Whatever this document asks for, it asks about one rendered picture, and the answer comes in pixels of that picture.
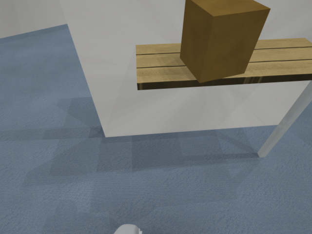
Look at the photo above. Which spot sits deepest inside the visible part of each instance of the table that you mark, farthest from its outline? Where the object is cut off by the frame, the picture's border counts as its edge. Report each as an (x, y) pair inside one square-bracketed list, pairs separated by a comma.
[(158, 66)]

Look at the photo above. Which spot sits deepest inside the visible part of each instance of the left robot thigh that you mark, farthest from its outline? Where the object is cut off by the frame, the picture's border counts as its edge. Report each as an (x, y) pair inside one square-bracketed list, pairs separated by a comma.
[(128, 229)]

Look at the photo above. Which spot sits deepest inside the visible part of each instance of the carton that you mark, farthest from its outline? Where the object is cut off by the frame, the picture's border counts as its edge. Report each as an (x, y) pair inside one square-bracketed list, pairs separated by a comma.
[(219, 36)]

